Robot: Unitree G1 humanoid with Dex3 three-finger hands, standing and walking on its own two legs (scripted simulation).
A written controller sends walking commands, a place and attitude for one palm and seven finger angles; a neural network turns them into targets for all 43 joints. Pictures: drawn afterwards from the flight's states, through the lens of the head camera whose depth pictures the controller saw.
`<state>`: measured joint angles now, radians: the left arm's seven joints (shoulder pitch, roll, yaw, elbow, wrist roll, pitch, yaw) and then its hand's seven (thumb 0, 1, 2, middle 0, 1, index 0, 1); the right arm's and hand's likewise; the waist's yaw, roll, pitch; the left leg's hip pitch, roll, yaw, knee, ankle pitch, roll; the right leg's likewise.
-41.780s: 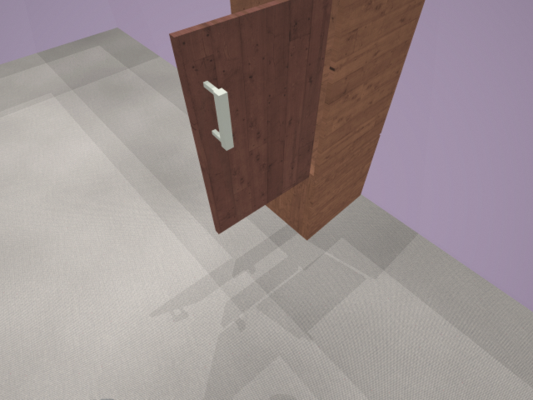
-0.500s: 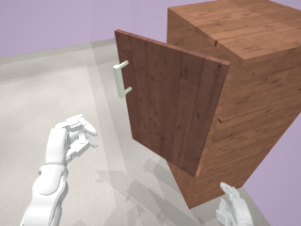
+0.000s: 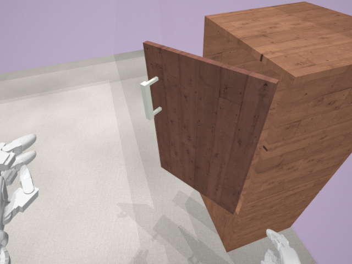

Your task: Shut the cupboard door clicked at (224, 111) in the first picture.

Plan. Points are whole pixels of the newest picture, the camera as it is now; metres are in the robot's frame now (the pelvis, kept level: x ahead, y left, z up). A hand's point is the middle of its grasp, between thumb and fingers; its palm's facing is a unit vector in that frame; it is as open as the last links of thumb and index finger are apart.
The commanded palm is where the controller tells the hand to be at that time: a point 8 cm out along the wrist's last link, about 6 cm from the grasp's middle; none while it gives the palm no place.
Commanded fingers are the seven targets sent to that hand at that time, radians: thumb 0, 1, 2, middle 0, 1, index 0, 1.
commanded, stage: draw the hand back to the body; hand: left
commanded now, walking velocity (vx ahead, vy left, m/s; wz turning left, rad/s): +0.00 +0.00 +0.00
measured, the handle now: (152, 98) +0.57 +0.15 +0.08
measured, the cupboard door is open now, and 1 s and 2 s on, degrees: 33 33 33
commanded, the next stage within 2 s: step back with the hand held close in 0.34 s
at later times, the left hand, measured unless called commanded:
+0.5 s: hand (38, 189) +0.19 +0.26 +0.16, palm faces +0.47 -0.78 -0.42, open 7.4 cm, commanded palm +0.13 +0.29 +0.17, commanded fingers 0.00 0.90 0.90 -0.20 -0.30 -0.20 -0.30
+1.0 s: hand (15, 214) +0.14 +0.28 +0.15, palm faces +0.41 -0.77 -0.49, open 7.4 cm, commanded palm +0.09 +0.31 +0.17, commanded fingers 0.00 0.90 0.90 -0.20 -0.30 -0.20 -0.30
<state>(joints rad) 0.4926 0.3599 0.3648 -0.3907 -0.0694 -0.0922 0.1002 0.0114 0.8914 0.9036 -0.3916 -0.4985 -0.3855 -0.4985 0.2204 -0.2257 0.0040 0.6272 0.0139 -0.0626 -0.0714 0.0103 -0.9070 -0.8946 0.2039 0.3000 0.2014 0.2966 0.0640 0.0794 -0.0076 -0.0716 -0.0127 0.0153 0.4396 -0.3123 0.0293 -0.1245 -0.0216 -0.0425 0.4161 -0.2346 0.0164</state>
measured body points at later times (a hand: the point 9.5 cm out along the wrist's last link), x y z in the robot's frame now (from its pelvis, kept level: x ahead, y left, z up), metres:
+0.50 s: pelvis -0.01 -0.01 +0.00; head -0.02 -0.03 +0.45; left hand +0.15 +0.30 +0.18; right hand +0.18 -0.22 -0.09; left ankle -0.04 +0.10 -0.74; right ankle +0.00 -0.13 -0.74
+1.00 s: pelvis -0.06 +0.01 -0.01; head -0.05 +0.02 +0.44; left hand +0.12 +0.32 +0.18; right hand +0.12 -0.23 -0.08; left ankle -0.04 +0.10 -0.74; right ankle +0.00 -0.13 -0.74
